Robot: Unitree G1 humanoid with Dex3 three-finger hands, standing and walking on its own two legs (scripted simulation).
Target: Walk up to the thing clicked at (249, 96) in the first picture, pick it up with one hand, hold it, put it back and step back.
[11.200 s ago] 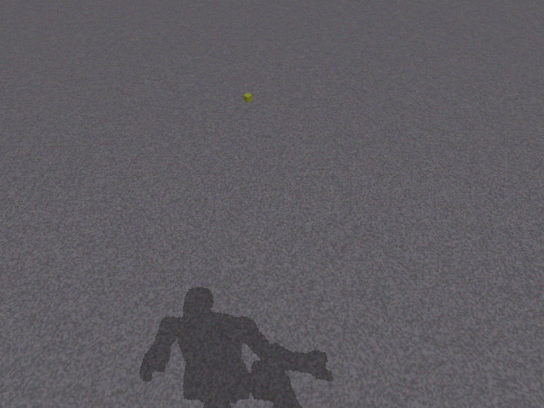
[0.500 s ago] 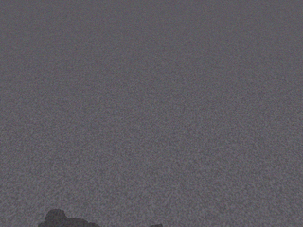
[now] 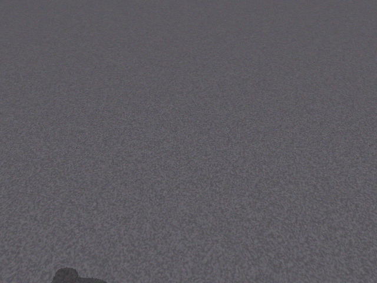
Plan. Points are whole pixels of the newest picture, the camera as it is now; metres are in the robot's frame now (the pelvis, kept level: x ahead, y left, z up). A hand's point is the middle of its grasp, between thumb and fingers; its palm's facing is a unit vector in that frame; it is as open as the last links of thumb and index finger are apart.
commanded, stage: walk up
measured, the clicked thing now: out of the picture +0.69 +1.42 -0.76
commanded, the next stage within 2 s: none
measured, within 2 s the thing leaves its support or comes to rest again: neither
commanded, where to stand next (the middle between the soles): +0.79 -0.04 m, yaw -1 degrees
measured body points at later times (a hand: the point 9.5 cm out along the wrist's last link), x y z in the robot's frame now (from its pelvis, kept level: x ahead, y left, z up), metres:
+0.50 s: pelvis +0.14 -0.05 -0.01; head +0.17 -0.06 +0.44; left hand +0.15 +0.28 -0.12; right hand +0.24 -0.36 -0.13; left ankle +0.28 +0.09 -0.72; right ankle +0.06 -0.15 -0.75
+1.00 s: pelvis +0.36 -0.05 -0.01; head +0.37 -0.06 +0.44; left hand +0.43 +0.29 -0.11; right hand +0.41 -0.37 -0.13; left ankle +0.32 +0.08 -0.75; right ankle +0.46 -0.19 -0.74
